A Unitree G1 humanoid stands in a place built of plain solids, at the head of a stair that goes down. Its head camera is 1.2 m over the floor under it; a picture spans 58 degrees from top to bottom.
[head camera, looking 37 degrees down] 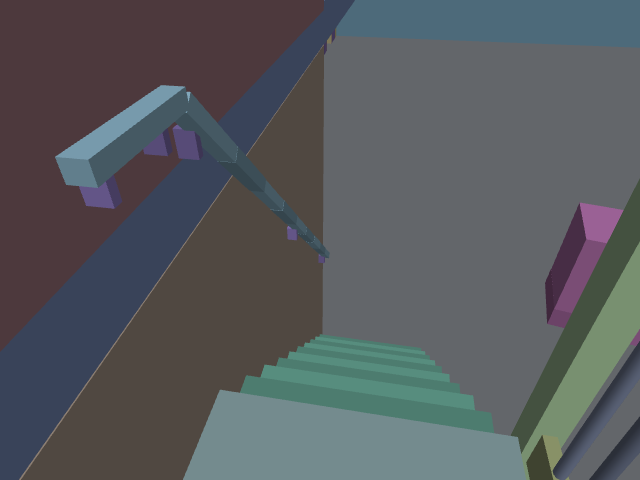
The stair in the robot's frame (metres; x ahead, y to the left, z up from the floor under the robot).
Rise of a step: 0.20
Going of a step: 0.20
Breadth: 0.90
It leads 10 degrees to the right of straight ahead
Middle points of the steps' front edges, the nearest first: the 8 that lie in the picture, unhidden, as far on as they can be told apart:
0.73 -0.13 0.00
0.93 -0.16 -0.20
1.13 -0.20 -0.40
1.33 -0.23 -0.61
1.53 -0.27 -0.81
1.73 -0.30 -1.01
1.93 -0.34 -1.21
2.13 -0.37 -1.42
